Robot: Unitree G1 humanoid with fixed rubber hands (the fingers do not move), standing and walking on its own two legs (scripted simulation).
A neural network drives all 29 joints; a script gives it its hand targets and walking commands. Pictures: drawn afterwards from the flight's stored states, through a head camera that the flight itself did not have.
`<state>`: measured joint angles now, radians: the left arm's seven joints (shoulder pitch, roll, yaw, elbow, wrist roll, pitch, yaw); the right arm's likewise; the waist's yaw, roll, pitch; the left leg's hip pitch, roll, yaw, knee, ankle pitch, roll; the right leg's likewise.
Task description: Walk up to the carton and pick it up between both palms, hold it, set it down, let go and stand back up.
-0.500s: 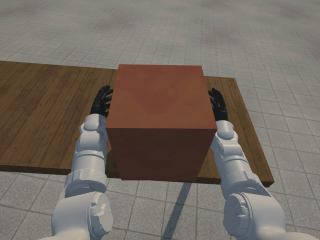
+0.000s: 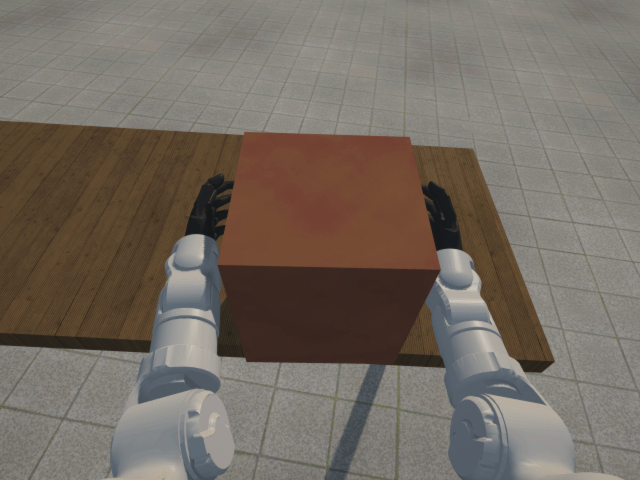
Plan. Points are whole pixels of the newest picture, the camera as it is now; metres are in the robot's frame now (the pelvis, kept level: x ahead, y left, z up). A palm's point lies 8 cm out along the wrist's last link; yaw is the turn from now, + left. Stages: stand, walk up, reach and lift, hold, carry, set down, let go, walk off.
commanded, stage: set down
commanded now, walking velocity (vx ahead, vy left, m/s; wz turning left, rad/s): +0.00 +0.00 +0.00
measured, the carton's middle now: (323, 255) +0.40 +0.01 +0.05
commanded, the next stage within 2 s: none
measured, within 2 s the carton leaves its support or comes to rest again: neither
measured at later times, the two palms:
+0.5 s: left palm (205, 235) +0.39 +0.17 +0.09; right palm (444, 246) +0.38 -0.14 +0.09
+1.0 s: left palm (207, 235) +0.40 +0.17 +0.09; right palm (442, 246) +0.39 -0.14 +0.08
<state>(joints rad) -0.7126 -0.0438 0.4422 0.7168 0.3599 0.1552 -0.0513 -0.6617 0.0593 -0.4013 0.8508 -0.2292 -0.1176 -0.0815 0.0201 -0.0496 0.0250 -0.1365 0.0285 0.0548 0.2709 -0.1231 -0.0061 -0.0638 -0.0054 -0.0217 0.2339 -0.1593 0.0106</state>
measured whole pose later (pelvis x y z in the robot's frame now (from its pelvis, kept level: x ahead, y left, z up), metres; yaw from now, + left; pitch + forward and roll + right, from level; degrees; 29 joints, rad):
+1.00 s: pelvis +0.01 +0.00 +0.00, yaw -1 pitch +0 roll +0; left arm -0.69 -0.08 0.50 0.66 0.42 0.07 -0.09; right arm -0.64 0.09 -0.45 0.80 -0.27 -0.18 -0.06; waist 0.03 -0.05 0.06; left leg -0.13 0.03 0.07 0.27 -0.13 0.00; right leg -0.07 -0.01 -0.01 0.24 -0.17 0.01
